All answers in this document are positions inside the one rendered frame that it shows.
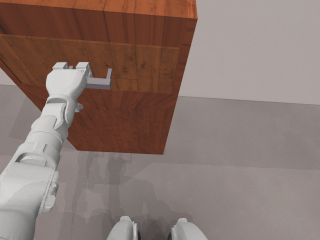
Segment robot left shin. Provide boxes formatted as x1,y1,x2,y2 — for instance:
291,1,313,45
120,216,132,222

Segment handle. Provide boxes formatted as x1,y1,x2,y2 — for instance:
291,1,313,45
69,66,113,90

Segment robot left forearm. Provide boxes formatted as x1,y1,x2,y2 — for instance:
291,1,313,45
0,94,76,188

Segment cabinet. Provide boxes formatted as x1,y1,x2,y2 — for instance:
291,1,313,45
0,0,198,155

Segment robot left hand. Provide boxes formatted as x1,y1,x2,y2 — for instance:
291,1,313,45
46,62,93,113

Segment drawer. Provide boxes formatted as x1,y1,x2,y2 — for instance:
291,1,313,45
0,34,180,93

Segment left robot thigh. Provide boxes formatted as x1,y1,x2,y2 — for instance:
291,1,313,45
106,220,138,240

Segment left robot upper arm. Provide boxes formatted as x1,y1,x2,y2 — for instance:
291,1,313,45
0,162,60,240

